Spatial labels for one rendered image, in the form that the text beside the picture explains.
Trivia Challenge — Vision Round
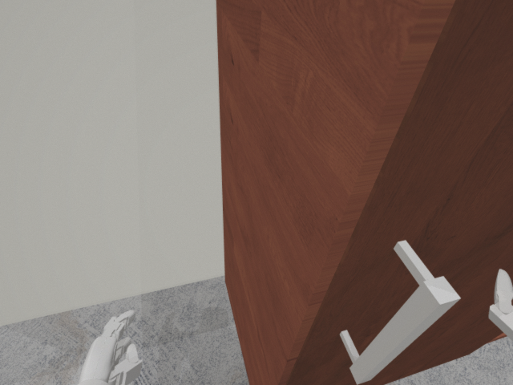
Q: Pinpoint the handle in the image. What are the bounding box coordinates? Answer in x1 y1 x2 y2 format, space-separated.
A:
340 240 461 385

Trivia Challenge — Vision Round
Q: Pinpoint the wardrobe door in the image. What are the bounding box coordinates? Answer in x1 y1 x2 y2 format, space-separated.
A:
285 0 513 385

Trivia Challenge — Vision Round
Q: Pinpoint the right robot hand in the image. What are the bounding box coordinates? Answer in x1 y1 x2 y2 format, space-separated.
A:
488 269 513 341

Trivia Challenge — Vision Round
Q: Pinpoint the left robot hand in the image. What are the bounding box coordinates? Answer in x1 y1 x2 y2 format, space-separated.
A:
79 310 143 385

